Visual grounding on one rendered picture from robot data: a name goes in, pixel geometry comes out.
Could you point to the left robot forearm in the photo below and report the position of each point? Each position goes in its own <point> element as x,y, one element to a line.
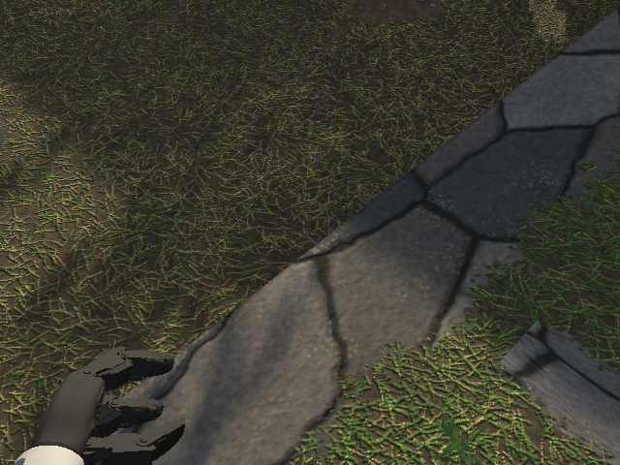
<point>49,455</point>

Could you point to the left robot hand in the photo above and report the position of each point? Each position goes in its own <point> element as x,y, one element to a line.
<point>80,418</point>

